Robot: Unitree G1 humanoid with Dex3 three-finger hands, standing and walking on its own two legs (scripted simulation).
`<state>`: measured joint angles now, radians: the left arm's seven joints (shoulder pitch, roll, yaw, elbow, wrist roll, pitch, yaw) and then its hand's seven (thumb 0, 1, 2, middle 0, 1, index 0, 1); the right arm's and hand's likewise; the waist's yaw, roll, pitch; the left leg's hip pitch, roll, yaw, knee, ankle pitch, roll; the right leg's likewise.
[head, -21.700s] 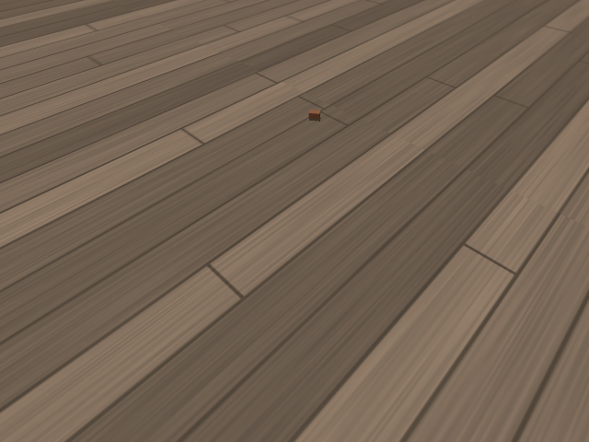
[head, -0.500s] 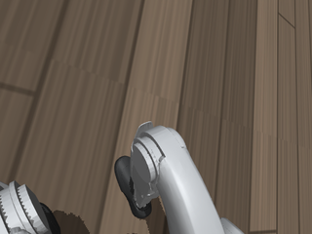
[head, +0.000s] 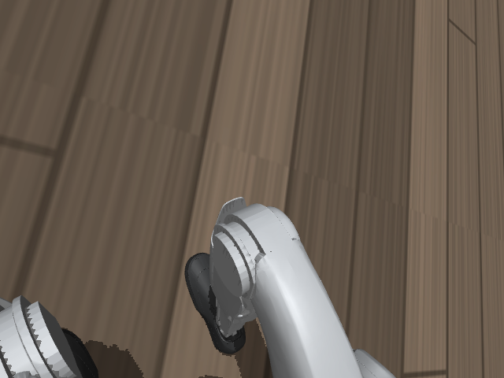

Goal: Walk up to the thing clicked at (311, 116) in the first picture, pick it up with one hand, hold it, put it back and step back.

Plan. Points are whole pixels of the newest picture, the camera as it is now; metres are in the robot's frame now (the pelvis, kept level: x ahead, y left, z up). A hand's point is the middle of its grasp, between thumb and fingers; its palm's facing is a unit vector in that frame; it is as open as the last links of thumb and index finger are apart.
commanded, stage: settle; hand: left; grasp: from above
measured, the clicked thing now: out of the picture +0.49 +0.35 -0.28
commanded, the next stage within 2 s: lift in 0.96 s
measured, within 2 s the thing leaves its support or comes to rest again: leaves its support in 0.16 s
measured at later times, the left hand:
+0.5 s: hand out of the picture +0.47 +0.37 -0.19, palm faces -0.42 -0.10 -0.90, open 7.0 cm
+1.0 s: hand out of the picture +0.46 +0.36 -0.11, palm faces -0.45 -0.08 -0.89, open 7.0 cm
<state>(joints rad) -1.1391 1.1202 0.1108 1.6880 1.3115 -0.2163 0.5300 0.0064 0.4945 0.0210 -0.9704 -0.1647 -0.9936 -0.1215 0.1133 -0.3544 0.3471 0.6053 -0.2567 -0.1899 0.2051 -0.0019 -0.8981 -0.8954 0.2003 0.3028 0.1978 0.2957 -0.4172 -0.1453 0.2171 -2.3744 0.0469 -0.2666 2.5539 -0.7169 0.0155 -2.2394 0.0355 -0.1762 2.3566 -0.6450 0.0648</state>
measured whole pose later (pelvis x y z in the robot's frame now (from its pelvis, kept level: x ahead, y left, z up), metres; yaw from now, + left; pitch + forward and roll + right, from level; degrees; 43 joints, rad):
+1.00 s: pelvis -0.01 -0.01 +0.03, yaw +6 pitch +33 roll -11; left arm -1.06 0.87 0.04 1.33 1.23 -0.17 0.18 0.00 0.44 0.00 -1.09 -0.01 -1.09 -0.01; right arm 0.17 -0.32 0.15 0.59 -0.13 0.00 0.14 0.00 -0.91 -0.90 0.20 0.30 0.20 0.30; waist -0.29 0.01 0.02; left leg -2.35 0.03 -0.17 2.40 -0.65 0.01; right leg -2.24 -0.01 -0.11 2.29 -0.63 0.04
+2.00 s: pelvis -0.01 -0.01 +0.24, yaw +13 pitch +27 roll -4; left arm -0.50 0.57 -0.06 0.70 0.99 -0.07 -0.01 0.01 0.48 0.02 -0.99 -0.15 -1.01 -0.12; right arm 0.16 -0.25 -0.01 0.63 0.01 0.08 -0.01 0.00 -0.91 -0.90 0.20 0.30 0.20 0.30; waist -0.09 0.06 -0.17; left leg -1.62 0.04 -0.05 1.73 -0.59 0.02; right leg -1.57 -0.02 -0.04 1.67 -0.57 0.03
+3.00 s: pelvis +0.07 +0.01 +0.44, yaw +13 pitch +9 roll -1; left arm -0.34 0.41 -0.19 0.80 1.01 -0.02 0.08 0.01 0.48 0.02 -1.01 -0.11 -1.02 -0.08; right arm 0.25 -0.24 -0.05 0.71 0.04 0.01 -0.06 0.01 -0.91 -0.90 0.20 0.30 0.20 0.30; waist -0.03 0.04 -0.08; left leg -0.58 0.04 0.04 0.79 -0.37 0.01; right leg -0.57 -0.02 0.01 0.75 -0.35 0.03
